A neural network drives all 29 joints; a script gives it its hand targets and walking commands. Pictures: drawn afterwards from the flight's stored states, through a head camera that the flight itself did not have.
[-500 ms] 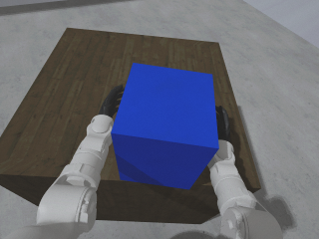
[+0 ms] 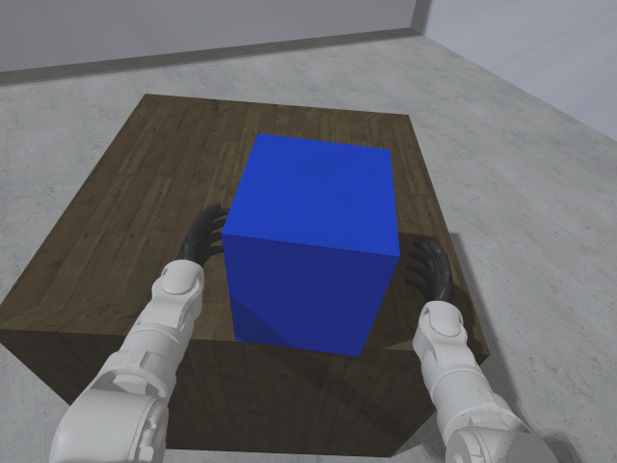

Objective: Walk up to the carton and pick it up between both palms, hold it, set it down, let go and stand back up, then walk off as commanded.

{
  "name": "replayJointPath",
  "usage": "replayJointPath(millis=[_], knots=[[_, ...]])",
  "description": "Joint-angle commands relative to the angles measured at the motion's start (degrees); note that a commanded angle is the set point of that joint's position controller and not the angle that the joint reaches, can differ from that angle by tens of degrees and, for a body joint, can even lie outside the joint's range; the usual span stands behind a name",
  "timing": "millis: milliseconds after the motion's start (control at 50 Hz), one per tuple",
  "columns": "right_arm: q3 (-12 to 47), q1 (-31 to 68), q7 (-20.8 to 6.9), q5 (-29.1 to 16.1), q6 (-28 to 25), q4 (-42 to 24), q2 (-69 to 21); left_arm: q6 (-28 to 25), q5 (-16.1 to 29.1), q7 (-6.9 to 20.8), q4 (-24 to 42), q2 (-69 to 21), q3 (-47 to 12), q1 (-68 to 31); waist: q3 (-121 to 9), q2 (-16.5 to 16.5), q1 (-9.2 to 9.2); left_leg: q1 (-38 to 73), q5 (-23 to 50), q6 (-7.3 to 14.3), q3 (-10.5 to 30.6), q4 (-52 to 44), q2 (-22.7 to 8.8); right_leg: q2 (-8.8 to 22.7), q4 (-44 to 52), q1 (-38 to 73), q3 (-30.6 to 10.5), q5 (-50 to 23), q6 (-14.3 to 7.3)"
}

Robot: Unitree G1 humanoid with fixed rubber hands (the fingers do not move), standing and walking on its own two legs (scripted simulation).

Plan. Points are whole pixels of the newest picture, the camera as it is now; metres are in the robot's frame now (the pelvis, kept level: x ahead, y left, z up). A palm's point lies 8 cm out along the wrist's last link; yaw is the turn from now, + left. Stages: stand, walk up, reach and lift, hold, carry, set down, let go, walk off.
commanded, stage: set down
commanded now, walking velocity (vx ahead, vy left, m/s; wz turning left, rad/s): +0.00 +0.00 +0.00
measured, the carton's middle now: (310, 248) +0.43 -0.01 +0.04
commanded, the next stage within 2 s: none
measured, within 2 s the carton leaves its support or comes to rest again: neither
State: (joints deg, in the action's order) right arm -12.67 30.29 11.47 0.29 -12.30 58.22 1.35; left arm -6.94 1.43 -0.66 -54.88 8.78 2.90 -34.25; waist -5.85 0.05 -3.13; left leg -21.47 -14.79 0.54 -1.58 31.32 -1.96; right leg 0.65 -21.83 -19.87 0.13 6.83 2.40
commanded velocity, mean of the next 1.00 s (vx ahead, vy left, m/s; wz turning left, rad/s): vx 0.00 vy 0.00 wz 0.00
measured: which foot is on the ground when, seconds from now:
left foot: down 0.00-1.00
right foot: down 0.00-1.00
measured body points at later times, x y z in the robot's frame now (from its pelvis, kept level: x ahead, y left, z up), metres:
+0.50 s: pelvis -0.02 +0.00 +0.00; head -0.03 +0.02 +0.45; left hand +0.33 +0.18 +0.03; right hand +0.30 -0.20 +0.04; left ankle +0.01 +0.10 -0.74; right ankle +0.04 -0.15 -0.74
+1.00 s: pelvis -0.02 +0.00 +0.00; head -0.05 +0.01 +0.45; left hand +0.27 +0.20 +0.02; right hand +0.23 -0.21 +0.04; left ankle +0.01 +0.10 -0.74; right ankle +0.04 -0.15 -0.74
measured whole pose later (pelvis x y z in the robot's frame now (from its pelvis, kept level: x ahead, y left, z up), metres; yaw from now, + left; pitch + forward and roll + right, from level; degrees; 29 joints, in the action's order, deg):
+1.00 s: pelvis -0.02 +0.00 +0.00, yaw +0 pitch -2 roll -2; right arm -5.4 -2.7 12.5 -2.5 7.6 11.2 -0.7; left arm 7.2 9.6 1.4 -18.5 15.0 -0.5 -1.6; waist -2.5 0.1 -3.1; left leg -16.3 -14.4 0.9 -1.6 32.2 -2.0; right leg 0.6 -23.6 -15.0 0.1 6.8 2.4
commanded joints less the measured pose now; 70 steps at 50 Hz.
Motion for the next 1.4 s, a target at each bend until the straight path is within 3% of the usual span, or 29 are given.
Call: replayJointPath(millis=[0,60,80,120,180,200,240,260,320,340,380,440,480,520,540,560,580,620,660,680,700,800,880,900,1000,1080,1160,1220,1380], knots=[[8.03,17.12,2.09,-8.42,-1.45,-21.45,5.35,-0.45,6.72,2.21,11.95,11.05,-0.84,-22.77,-20.45,-2.62,-1.01,6.54,11.83,-3.32,-1.53,-6.07,3.32,-3.34,-0.79,20.79,2.42,-9.76,-1.49],[9.01,13.22,1.64,-9.56,-1.22,-26.80,5.16,-0.10,8.33,1.71,20.21,10.19,-2.51,-18.04,-21.47,-4.09,-0.08,9.06,12.75,-3.78,-0.75,-6.58,2.58,-3.56,-1.20,21.75,2.77,-9.85,-2.11],[9.16,17.68,1.37,-9.67,-0.76,-29.39,5.35,-0.05,8.96,1.52,20.28,11.60,-2.00,-22.44,-23.58,-3.57,0.76,7.64,11.41,-3.44,-1.36,-6.00,2.99,-3.45,-1.65,20.42,2.50,-7.59,-2.04],[11.69,6.46,1.41,-10.56,-0.70,-31.30,4.17,0.41,8.03,1.84,25.96,10.26,-1.85,-11.49,-21.45,-3.37,1.14,12.40,15.51,-3.79,-1.13,-6.65,2.64,-3.67,-1.14,23.19,2.38,-11.95,-1.84],[9.04,15.64,1.15,-8.51,2.18,-30.90,4.56,0.10,9.86,1.63,23.02,13.45,-3.00,-22.95,-18.21,-4.25,-0.07,6.70,6.14,-3.22,-1.23,-7.67,2.61,-3.18,-1.45,18.57,2.19,-1.89,-2.31],[10.35,9.30,0.74,-9.71,2.14,-34.08,4.53,-0.02,10.09,1.19,28.92,12.79,-2.86,-16.44,-19.15,-3.97,1.02,8.02,8.02,-3.30,-1.10,-8.01,2.34,-3.13,-1.75,21.50,1.83,-4.80,-2.60],[9.72,11.96,0.52,-9.40,3.27,-33.94,3.57,-0.85,11.64,0.73,29.05,13.07,-4.07,-19.43,-19.33,-4.46,0.76,7.25,5.92,-3.41,-1.14,-8.13,2.08,-3.16,-2.31,19.89,1.85,-2.11,-2.99],[10.93,10.85,0.61,-9.76,4.36,-32.68,2.85,-0.74,11.05,1.15,26.90,14.08,-2.98,-18.49,-17.32,-4.15,1.84,5.64,3.44,-2.85,-1.30,-8.22,2.28,-2.49,-2.18,20.04,1.09,0.26,-2.74],[11.71,2.93,0.79,-10.06,3.67,-36.49,1.83,-0.47,10.83,1.28,33.11,14.52,-2.43,-11.07,-20.51,-4.32,1.97,8.52,8.04,-3.31,-1.11,-7.96,2.53,-2.89,-2.19,22.07,0.88,-4.00,-2.71],[11.01,8.83,0.91,-8.99,4.45,-36.34,1.65,-0.27,11.88,1.78,29.15,15.03,-3.48,-16.18,-19.36,-4.27,1.38,6.16,5.38,-3.02,-1.28,-7.68,2.59,-2.62,-2.41,20.00,0.84,-1.09,-2.76],[13.73,-3.43,1.17,-10.94,4.75,-40.08,1.00,1.09,10.44,2.11,35.07,14.07,-1.86,-1.90,-16.14,-3.05,3.90,10.60,8.42,-3.09,-1.23,-8.52,2.43,-2.56,-1.34,23.29,0.59,-4.06,-2.41],[13.15,-0.97,1.53,-10.62,6.18,-40.48,0.59,3.21,11.06,3.02,34.20,14.44,-2.21,-5.01,-12.94,-3.56,2.82,8.77,6.65,-3.10,-1.10,-9.21,2.35,-2.83,-1.13,22.72,0.34,-1.26,-2.81],[14.86,-9.83,2.18,-11.40,5.76,-47.10,0.14,4.60,10.38,3.58,40.78,14.28,-1.06,4.34,-13.67,-2.45,4.50,11.43,9.28,-2.79,-1.44,-9.70,2.72,-2.43,-0.34,25.69,-0.26,-3.91,-2.27],[12.12,2.70,2.14,-9.22,7.96,-47.35,0.91,5.74,11.92,3.46,37.09,16.33,-1.58,-8.36,-12.88,-3.24,3.53,5.30,2.41,-1.92,-2.08,-10.05,2.99,-2.16,-0.91,21.69,0.07,3.93,-2.49],[13.25,-7.62,2.06,-9.51,7.85,-49.69,0.08,6.34,11.21,3.31,40.46,15.06,-0.90,1.43,-11.07,-2.27,4.04,7.19,3.23,-1.77,-1.53,-11.33,2.60,-1.93,-0.51,24.31,-0.15,1.73,-2.44],[13.71,-9.82,2.22,-9.74,7.91,-52.09,-0.61,6.53,10.71,3.20,43.56,16.40,0.21,3.43,-12.82,-3.48,5.60,7.03,4.04,-1.87,-1.81,-11.32,2.66,-1.71,-0.63,26.54,-0.66,0.46,-2.25],[13.76,-4.97,2.11,-9.67,8.36,-53.48,-0.14,6.74,11.55,2.96,43.56,16.14,-0.88,-0.26,-12.56,-3.95,5.40,5.86,2.80,-1.81,-1.86,-11.48,2.26,-2.01,-1.32,25.04,-0.08,1.95,-2.42],[14.95,-12.56,1.87,-9.70,8.78,-55.80,-1.36,6.59,11.61,2.79,48.62,16.35,0.31,5.30,-12.57,-3.85,6.56,6.86,3.96,-1.81,-2.25,-11.65,2.20,-1.99,-1.39,26.08,-0.01,1.33,-2.28],[14.51,-10.59,1.82,-9.15,10.02,-57.64,-1.10,7.77,12.40,3.17,45.91,16.43,-0.71,4.00,-10.25,-3.09,5.74,5.13,1.18,-1.28,-1.94,-12.37,2.14,-1.88,-1.27,23.97,-0.10,3.86,-2.55],[15.41,-17.55,1.64,-9.22,9.96,-59.73,-1.44,7.92,12.04,3.18,49.80,16.57,-0.03,10.94,-10.24,-1.91,6.40,7.23,2.79,-1.14,-1.96,-12.78,1.98,-2.05,-0.81,25.81,-0.37,1.96,-2.33],[15.02,-14.09,1.38,-9.57,10.65,-60.05,-0.21,7.82,12.34,2.77,51.31,16.82,-0.56,7.06,-10.20,-4.76,6.27,5.19,0.47,-1.29,-1.82,-13.28,1.77,-2.16,-1.42,24.59,-0.05,3.47,-2.61],[15.89,-23.09,1.45,-10.01,13.33,-65.15,-0.58,9.42,12.70,3.22,55.53,17.76,0.32,15.20,-7.64,-3.75,7.28,5.20,-1.28,-0.43,-1.53,-14.68,1.01,-2.11,-0.95,26.24,-0.33,4.10,-2.38],[13.64,-19.64,0.51,-9.73,16.47,-67.05,1.49,10.57,14.43,2.56,56.28,17.12,-2.75,11.75,-5.22,-6.34,4.90,-1.82,-11.35,0.31,0.49,-17.13,-1.21,-3.10,-3.13,25.71,0.96,7.31,-2.58],[15.17,-24.91,0.24,-10.60,16.77,-69.96,0.77,11.06,13.23,2.44,60.42,16.55,-1.35,17.32,-5.82,-6.51,6.42,-1.45,-11.55,0.91,0.70,-18.34,-1.61,-3.09,-3.26,28.40,0.62,6.08,-2.27],[14.93,-33.16,0.46,-10.72,18.86,-73.89,1.27,13.30,13.03,2.75,64.91,16.87,-0.79,26.24,-4.88,-5.68,6.63,2.98,-5.72,-0.08,-0.24,-17.16,-0.59,-2.26,-1.55,26.77,0.20,4.35,-2.34],[15.89,-37.38,-0.41,-10.53,21.03,-74.56,2.28,15.69,10.74,3.30,63.03,15.55,-0.58,30.44,0.86,-7.32,6.88,0.09,-9.88,0.44,0.49,-19.30,-1.68,-2.67,-1.97,27.92,0.49,5.42,-2.31],[17.30,-39.27,-0.98,-10.32,21.50,-80.88,2.83,14.74,10.30,3.25,67.03,16.71,0.17,31.30,0.82,-7.03,7.86,-5.28,-12.36,1.52,-0.28,-20.31,-1.99,-3.04,-3.19,31.56,0.15,5.06,-1.65],[16.30,-40.13,-1.60,-9.34,21.36,-79.34,2.79,14.63,9.78,3.01,65.82,17.29,0.12,33.23,2.52,-8.59,7.77,-5.84,-10.58,0.91,-0.49,-20.28,-1.93,-2.63,-3.38,31.61,0.06,4.79,-2.06],[16.56,-39.24,-2.90,-7.07,20.88,-75.51,4.57,12.82,9.54,2.63,58.91,15.13,-0.76,33.80,1.68,-5.66,7.96,-9.19,-13.94,2.22,-1.32,-21.02,-2.65,-3.71,-4.85,33.76,1.02,6.28,-1.56]])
